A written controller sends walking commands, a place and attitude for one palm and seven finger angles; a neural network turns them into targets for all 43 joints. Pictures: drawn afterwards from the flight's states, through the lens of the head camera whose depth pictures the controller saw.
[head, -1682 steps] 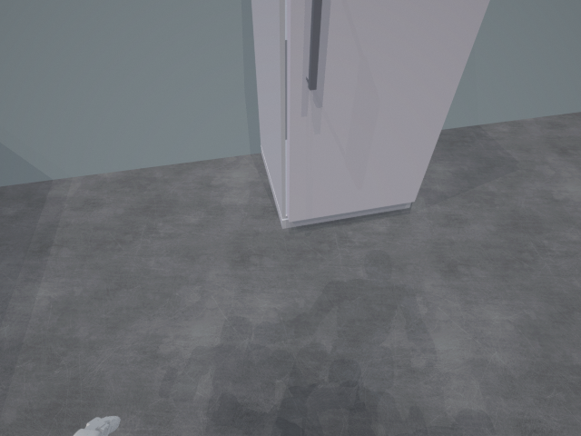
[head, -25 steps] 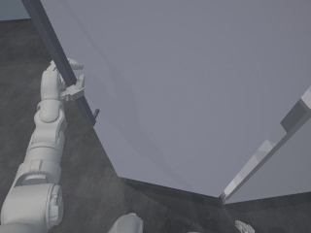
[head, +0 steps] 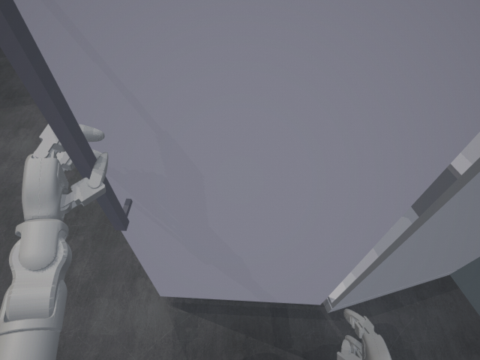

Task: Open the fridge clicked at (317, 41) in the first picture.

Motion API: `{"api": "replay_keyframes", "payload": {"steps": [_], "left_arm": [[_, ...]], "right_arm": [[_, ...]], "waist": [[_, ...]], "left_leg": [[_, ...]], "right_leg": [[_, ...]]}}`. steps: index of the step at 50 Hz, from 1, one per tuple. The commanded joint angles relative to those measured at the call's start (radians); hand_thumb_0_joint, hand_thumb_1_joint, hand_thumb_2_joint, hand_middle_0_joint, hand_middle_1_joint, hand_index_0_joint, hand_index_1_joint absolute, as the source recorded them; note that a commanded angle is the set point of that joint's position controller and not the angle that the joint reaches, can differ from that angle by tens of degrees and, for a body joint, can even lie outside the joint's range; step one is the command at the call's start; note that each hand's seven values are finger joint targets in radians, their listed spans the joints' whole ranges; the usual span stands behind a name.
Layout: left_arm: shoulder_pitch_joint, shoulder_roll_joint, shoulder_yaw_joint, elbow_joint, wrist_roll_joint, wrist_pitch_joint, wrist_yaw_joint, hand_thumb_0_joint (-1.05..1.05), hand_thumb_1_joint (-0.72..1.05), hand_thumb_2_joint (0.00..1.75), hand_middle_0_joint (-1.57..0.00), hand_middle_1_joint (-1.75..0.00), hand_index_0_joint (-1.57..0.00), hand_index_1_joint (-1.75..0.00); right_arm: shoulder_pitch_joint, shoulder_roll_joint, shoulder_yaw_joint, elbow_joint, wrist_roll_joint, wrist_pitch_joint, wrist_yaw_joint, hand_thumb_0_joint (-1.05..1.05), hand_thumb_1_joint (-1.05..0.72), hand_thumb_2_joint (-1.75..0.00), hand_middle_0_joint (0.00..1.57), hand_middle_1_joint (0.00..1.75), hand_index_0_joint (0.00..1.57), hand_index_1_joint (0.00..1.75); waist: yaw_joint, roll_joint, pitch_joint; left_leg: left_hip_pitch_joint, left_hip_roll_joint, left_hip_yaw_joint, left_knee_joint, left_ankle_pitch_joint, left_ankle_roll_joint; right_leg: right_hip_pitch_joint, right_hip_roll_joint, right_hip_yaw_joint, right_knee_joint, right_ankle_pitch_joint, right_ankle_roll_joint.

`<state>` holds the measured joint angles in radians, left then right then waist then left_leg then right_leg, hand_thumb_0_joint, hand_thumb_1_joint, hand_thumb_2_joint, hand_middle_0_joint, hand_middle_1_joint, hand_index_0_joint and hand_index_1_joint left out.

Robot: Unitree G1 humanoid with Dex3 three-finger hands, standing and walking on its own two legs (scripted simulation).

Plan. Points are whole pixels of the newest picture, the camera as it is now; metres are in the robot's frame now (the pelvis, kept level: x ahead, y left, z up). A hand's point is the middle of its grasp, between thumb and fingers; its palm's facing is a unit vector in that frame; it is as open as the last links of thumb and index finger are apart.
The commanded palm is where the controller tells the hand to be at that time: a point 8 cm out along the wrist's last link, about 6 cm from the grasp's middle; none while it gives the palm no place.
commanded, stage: stop walking and hold the door back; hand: left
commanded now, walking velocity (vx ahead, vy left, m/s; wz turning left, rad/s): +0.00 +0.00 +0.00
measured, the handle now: (86, 141) +0.38 +0.22 +0.18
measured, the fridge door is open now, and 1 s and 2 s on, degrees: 72 70 68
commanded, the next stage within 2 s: loosen the grip on the handle in 0.06 s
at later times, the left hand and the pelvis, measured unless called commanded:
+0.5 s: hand (94, 192) +0.33 +0.20 +0.13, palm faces +0.23 -0.92 -0.30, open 11.3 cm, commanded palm +0.30 +0.25 +0.13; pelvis -0.02 -0.04 -0.01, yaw +3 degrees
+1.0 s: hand (75, 193) +0.34 +0.24 +0.11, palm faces +0.27 -0.92 -0.27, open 14.6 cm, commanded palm +0.30 +0.28 +0.12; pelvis +0.02 -0.02 -0.02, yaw +1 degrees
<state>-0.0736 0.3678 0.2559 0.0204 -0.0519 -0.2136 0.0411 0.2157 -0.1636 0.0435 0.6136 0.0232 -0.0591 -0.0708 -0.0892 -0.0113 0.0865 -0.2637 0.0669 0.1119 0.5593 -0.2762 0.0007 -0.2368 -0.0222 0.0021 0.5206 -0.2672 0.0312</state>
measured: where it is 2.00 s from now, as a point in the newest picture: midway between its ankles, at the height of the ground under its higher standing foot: outside the picture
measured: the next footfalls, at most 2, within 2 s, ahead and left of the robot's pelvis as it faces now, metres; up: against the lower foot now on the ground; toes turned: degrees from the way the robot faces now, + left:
none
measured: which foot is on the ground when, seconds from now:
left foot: down 0.00-1.00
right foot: down 0.00-1.00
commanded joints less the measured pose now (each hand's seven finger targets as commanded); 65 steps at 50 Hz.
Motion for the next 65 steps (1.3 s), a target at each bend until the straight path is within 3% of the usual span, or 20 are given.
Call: {"api": "replay_keyframes", "payload": {"steps": [1, 7, 8, 9, 10, 11, 13, 14, 18, 20, 26, 28, 30, 36, 41, 42, 45, 50, 62, 65], "left_arm": [[-0.248, 0.229, 0.168, -0.140, -0.010, -0.043, 0.057, 0.00, 0.90, 0.90, -0.45, -1.40, -0.45, -1.40], [-0.459, 0.209, 0.091, 0.054, -0.004, -0.028, 0.055, 0.00, 0.90, 0.90, -0.45, -1.40, -0.45, -1.40], [-1.063, 0.709, 0.399, -0.240, 0.067, -0.087, 0.104, 0.00, 0.90, 0.90, -0.45, -1.40, -0.45, -1.40], [-0.622, 0.211, 0.082, 0.208, 0.086, 0.024, -0.027, 0.00, 0.78, 0.84, -0.45, -1.40, -0.45, -1.40], [-0.555, 0.151, 0.053, 0.128, 0.032, 0.004, -0.057, 0.00, 0.66, 0.78, -0.45, -1.40, -0.45, -1.40], [-0.529, 0.190, 0.101, 0.104, 0.004, -0.002, -0.081, 0.00, 0.54, 0.73, -0.45, -1.40, -0.45, -1.40], [-0.485, 0.206, 0.148, 0.139, -0.061, -0.027, -0.123, 0.00, 0.30, 0.61, -0.45, -1.40, -0.45, -1.40], [-0.501, 0.142, 0.073, 0.113, -0.076, -0.047, -0.135, 0.00, 0.17, 0.55, -0.45, -1.40, -0.45, -1.40], [-0.536, 0.226, 0.082, 0.161, 0.015, -0.107, -0.103, 0.00, -0.31, 0.32, -0.45, -1.40, -0.45, -1.40], [-0.573, 0.209, 0.039, 0.193, 0.037, -0.112, -0.095, 0.00, -0.55, 0.20, -0.42, -1.37, -0.42, -1.37], [-0.687, 0.264, 0.079, 0.174, -0.034, -0.128, -0.138, 0.00, -0.55, 0.20, -0.34, -1.27, -0.34, -1.27], [-0.597, 0.325, 0.169, 0.188, -0.051, -0.142, -0.131, 0.00, -0.55, 0.20, -0.32, -1.23, -0.32, -1.23], [-0.586, 0.291, 0.140, 0.155, -0.048, -0.164, -0.124, 0.00, -0.55, 0.20, -0.29, -1.20, -0.29, -1.20], [-0.349, 0.274, 0.175, 0.052, -0.053, -0.164, -0.104, 0.00, -0.55, 0.20, -0.25, -1.15, -0.25, -1.15], [-0.203, 0.236, 0.180, -0.072, -0.073, -0.135, -0.116, 0.00, -0.55, 0.20, -0.25, -1.15, -0.25, -1.15], [-0.330, 0.203, 0.132, 0.016, -0.062, -0.129, -0.117, 0.00, -0.55, 0.20, -0.25, -1.15, -0.25, -1.15], [-0.290, 0.246, 0.187, 0.024, -0.063, -0.133, -0.132, 0.00, -0.55, 0.20, -0.25, -1.15, -0.25, -1.15], [-0.346, 0.229, 0.138, -0.071, -0.049, -0.139, -0.165, 0.00, -0.55, 0.20, -0.25, -1.15, -0.25, -1.15], [-0.394, 0.283, 0.190, 0.079, -0.065, -0.092, -0.191, 0.00, -0.55, 0.20, -0.25, -1.15, -0.25, -1.15], [-0.440, 0.308, 0.199, 0.071, -0.065, -0.102, -0.199, 0.00, -0.55, 0.20, -0.25, -1.15, -0.25, -1.15]], "right_arm": [[-0.067, -0.178, -0.065, -0.104, -0.006, -0.046, -0.028, 0.00, -0.90, -0.90, 0.20, 0.30, 0.20, 0.30], [-0.077, -0.180, -0.064, -0.050, -0.009, -0.038, -0.045, 0.00, -0.90, -0.90, 0.20, 0.30, 0.20, 0.30], [-0.041, -0.136, -0.040, -0.125, 0.020, -0.061, -0.035, 0.00, -0.90, -0.90, 0.20, 0.30, 0.20, 0.30], [-0.015, -0.162, -0.105, -0.051, -0.041, -0.088, -0.008, 0.00, -0.90, -0.90, 0.20, 0.30, 0.20, 0.30], [-0.005, -0.177, -0.107, -0.062, -0.002, -0.092, 0.008, 0.00, -0.90, -0.90, 0.20, 0.30, 0.20, 0.30], [-0.015, -0.214, -0.106, -0.058, -0.010, -0.090, 0.016, 0.00, -0.90, -0.90, 0.20, 0.30, 0.20, 0.30], [-0.046, -0.199, -0.103, -0.053, -0.002, -0.091, 0.019, 0.00, -0.90, -0.90, 0.20, 0.30, 0.20, 0.30], [-0.063, -0.199, -0.093, -0.065, -0.005, -0.098, 0.033, 0.00, -0.90, -0.90, 0.20, 0.30, 0.20, 0.30], [-0.069, -0.209, -0.093, -0.075, -0.014, -0.101, 0.054, 0.00, -0.90, -0.90, 0.20, 0.30, 0.20, 0.30], [-0.065, -0.211, -0.092, -0.086, -0.014, -0.099, 0.062, 0.00, -0.90, -0.90, 0.20, 0.30, 0.20, 0.30], [-0.041, -0.218, -0.113, -0.071, 0.004, -0.084, 0.045, 0.00, -0.90, -0.90, 0.20, 0.30, 0.20, 0.30], [-0.042, -0.223, -0.119, -0.066, 0.000, -0.078, 0.038, 0.00, -0.90, -0.90, 0.20, 0.30, 0.20, 0.30], [-0.049, -0.211, -0.113, -0.059, -0.001, -0.073, 0.037, 0.00, -0.90, -0.90, 0.20, 0.30, 0.20, 0.30], [-0.001, -0.225, -0.123, -0.059, -0.013, -0.086, 0.029, 0.00, -0.90, -0.90, 0.20, 0.30, 0.20, 0.30], [-0.003, -0.216, -0.123, -0.073, -0.013, -0.090, 0.024, 0.00, -0.90, -0.90, 0.20, 0.30, 0.20, 0.30], [0.009, -0.219, -0.117, -0.041, -0.015, -0.088, 0.018, 0.00, -0.90, -0.90, 0.20, 0.30, 0.20, 0.30], [0.013, -0.227, -0.126, -0.038, -0.018, -0.089, 0.011, 0.00, -0.90, -0.90, 0.20, 0.30, 0.20, 0.30], [0.006, -0.217, -0.118, -0.056, -0.022, -0.094, 0.006, 0.00, -0.90, -0.90, 0.20, 0.30, 0.20, 0.30], [-0.019, -0.224, -0.094, -0.066, -0.013, -0.075, -0.024, 0.00, -0.90, -0.90, 0.20, 0.30, 0.20, 0.30], [-0.017, -0.224, -0.092, -0.072, -0.014, -0.075, -0.026, 0.00, -0.90, -0.90, 0.20, 0.30, 0.20, 0.30]], "waist": [[0.076, 0.073, -0.303], [0.074, -0.019, -0.235], [0.092, 0.246, -0.176], [0.116, 0.079, -0.340], [0.052, -0.051, -0.306], [0.086, -0.054, -0.379], [0.115, -0.022, -0.357], [0.113, -0.011, -0.334], [0.099, 0.082, -0.203], [0.078, 0.043, -0.186], [0.078, -0.053, -0.303], [0.111, -0.052, -0.316], [0.109, -0.003, -0.308], [0.123, -0.004, -0.388], [0.130, 0.001, -0.419], [0.076, -0.024, -0.335], [0.096, -0.007, -0.346], [0.097, 0.124, -0.436], [0.100, 0.064, -0.354], [0.098, 0.110, -0.371]], "left_leg": [[0.142, 0.096, -0.100, -0.085, 0.406, 0.022], [0.119, 0.031, -0.071, -0.083, 0.120, 0.009], [0.116, -0.034, -0.049, -0.196, -0.003, -0.011], [0.170, -0.032, -0.040, -0.162, 0.293, -0.019], [0.152, -0.017, -0.082, -0.110, 0.372, -0.011], [0.171, -0.024, -0.075, -0.084, 0.354, -0.007], [0.147, -0.049, -0.065, -0.076, 0.242, 0.003], [0.110, -0.060, -0.069, -0.071, 0.171, 0.002], [-0.031, -0.078, -0.063, -0.038, -0.052, 0.013], [-0.085, -0.086, -0.065, -0.016, -0.124, 0.020], [-0.124, -0.085, -0.076, 0.052, -0.118, 0.026], [-0.155, -0.083, -0.087, 0.066, -0.100, 0.023], [-0.156, -0.082, -0.099, 0.068, -0.087, 0.024], [-0.094, -0.087, -0.095, 0.083, 0.163, 0.029], [-0.046, -0.082, -0.083, 0.096, 0.328, 0.023], [-0.082, -0.078, -0.083, 0.113, 0.301, 0.022], [-0.079, -0.074, -0.090, 0.120, 0.306, 0.020], [0.009, -0.065, -0.108, 0.137, 0.410, 0.009], [-0.075, -0.062, -0.129, 0.100, 0.248, -0.003], [-0.061, -0.063, -0.128, 0.101, 0.224, -0.002]], "right_leg": [[0.070, -0.017, -0.011, -0.016, 0.305, -0.020], [-0.014, -0.061, 0.083, -0.144, 0.148, -0.029], [-0.030, -0.049, -0.019, -0.080, -0.121, -0.021], [0.011, 0.036, -0.089, -0.019, 0.144, -0.082], [-0.020, 0.068, -0.106, -0.033, 0.217, -0.055], [-0.020, 0.059, -0.080, -0.022, 0.229, -0.046], [-0.006, 0.056, -0.065, -0.040, 0.177, -0.048], [-0.029, 0.047, -0.063, -0.037, 0.112, -0.045], [-0.150, 0.033, -0.029, -0.024, -0.102, -0.046], [-0.191, 0.023, -0.009, -0.030, -0.191, -0.039], [-0.126, -0.006, 0.095, -0.078, -0.335, -0.029], [-0.081, -0.018, 0.126, -0.075, -0.326, -0.027], [-0.084, -0.022, 0.125, -0.052, -0.278, -0.031], [-0.017, 0.004, 0.044, 0.083, 0.235, -0.026], [0.017, 0.018, 0.002, 0.136, 0.468, -0.020], [-0.071, 0.025, -0.007, 0.134, 0.422, -0.020], [-0.088, 0.034, -0.013, 0.142, 0.370, -0.031], [-0.113, 0.047, -0.026, 0.166, 0.338, -0.048], [-0.157, 0.052, -0.045, 0.144, 0.167, -0.055], [-0.165, 0.054, -0.039, 0.138, 0.140, -0.056]]}}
